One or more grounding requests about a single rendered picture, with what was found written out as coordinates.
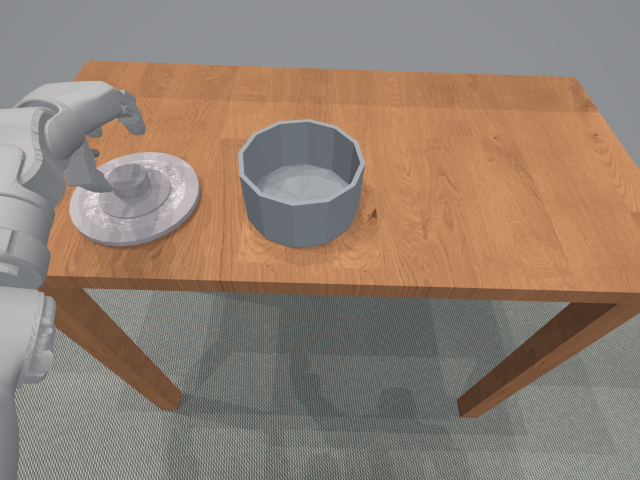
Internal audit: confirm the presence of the knob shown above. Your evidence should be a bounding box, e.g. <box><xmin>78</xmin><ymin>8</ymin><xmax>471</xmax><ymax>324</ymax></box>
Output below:
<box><xmin>107</xmin><ymin>163</ymin><xmax>151</xmax><ymax>199</ymax></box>

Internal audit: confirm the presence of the left robot hand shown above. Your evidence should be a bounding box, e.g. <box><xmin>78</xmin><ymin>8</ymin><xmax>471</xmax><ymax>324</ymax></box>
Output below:
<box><xmin>21</xmin><ymin>81</ymin><xmax>145</xmax><ymax>193</ymax></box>

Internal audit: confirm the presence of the robot left upper arm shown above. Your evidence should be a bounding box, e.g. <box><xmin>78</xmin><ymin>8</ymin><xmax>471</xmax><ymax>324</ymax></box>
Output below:
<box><xmin>0</xmin><ymin>286</ymin><xmax>56</xmax><ymax>480</ymax></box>

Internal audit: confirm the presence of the table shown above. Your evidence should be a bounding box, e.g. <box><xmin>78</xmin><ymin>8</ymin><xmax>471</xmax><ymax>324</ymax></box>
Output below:
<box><xmin>35</xmin><ymin>61</ymin><xmax>640</xmax><ymax>418</ymax></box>

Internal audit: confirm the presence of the robot left forearm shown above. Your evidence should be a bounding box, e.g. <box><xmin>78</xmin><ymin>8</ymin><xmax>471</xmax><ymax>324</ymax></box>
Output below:
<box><xmin>0</xmin><ymin>96</ymin><xmax>85</xmax><ymax>289</ymax></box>

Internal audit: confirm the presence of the pot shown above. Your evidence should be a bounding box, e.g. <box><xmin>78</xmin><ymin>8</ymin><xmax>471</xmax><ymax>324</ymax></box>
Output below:
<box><xmin>238</xmin><ymin>119</ymin><xmax>365</xmax><ymax>248</ymax></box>

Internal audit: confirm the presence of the lid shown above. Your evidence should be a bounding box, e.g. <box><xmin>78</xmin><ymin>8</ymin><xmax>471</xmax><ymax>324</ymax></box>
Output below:
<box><xmin>69</xmin><ymin>152</ymin><xmax>200</xmax><ymax>246</ymax></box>

